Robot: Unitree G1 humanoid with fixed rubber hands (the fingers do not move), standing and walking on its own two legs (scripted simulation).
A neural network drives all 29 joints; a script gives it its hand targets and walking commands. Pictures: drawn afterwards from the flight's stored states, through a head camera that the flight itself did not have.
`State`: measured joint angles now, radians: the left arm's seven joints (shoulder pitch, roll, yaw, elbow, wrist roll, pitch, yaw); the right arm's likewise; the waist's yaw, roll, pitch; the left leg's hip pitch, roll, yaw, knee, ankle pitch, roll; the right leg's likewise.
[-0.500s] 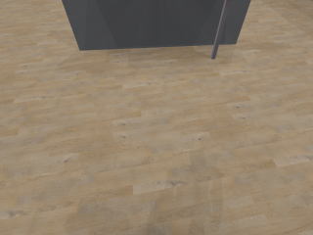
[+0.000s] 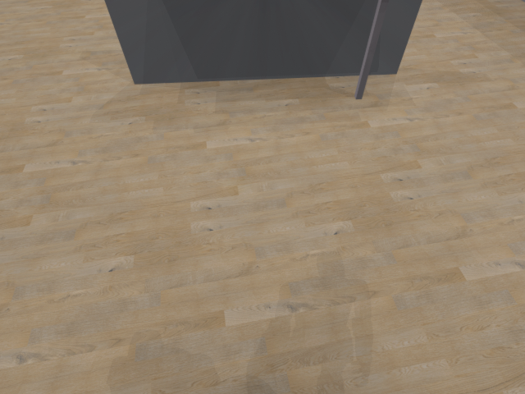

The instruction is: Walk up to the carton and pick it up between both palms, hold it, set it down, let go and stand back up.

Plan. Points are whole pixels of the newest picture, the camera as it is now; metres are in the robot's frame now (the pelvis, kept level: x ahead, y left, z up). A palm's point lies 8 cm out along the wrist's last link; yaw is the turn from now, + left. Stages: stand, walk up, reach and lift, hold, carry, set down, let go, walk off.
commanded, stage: stand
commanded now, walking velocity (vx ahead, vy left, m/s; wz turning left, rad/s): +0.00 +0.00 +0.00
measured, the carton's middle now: out of the picture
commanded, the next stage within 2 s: none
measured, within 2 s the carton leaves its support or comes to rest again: neither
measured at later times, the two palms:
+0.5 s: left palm out of the picture -0.04 +0.20 -0.15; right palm out of the picture -0.03 -0.19 -0.15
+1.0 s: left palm out of the picture -0.05 +0.21 -0.15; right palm out of the picture -0.04 -0.18 -0.15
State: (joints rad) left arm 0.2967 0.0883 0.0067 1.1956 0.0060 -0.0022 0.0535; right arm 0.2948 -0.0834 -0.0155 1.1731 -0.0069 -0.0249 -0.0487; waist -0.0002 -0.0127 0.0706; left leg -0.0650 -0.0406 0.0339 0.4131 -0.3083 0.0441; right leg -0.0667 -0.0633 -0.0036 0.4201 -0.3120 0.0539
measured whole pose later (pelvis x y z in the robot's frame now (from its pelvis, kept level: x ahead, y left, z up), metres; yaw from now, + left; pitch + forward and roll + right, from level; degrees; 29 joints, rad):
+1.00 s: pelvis -0.01 +0.02 +0.00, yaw +0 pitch -2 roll +0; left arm 0.30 0.09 0.00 1.20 0.01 0.00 0.05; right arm 0.31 -0.08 -0.01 1.16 0.00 -0.03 -0.05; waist 0.00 -0.02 0.07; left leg -0.07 -0.07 0.05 0.41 -0.30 0.07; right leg -0.08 -0.10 0.00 0.42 -0.30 0.09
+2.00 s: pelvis -0.01 +0.02 +0.00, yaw +0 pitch -2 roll +0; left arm 0.31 0.08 0.00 1.20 0.01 0.01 0.05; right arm 0.32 -0.08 -0.01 1.15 0.00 -0.03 -0.04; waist 0.00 -0.02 0.07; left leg -0.09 -0.07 0.06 0.41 -0.29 0.08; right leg -0.09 -0.11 0.00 0.42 -0.29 0.09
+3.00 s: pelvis +0.10 -0.06 -0.03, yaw +0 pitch -5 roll +2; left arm 0.20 0.23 0.01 0.93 0.05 -0.05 -0.02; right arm 0.60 -0.20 -0.03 1.18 -0.06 -0.06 -0.02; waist -0.07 0.01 0.02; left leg 0.10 0.00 0.01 0.54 -0.56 0.00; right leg -0.49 -0.09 -0.01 0.72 -0.19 -0.01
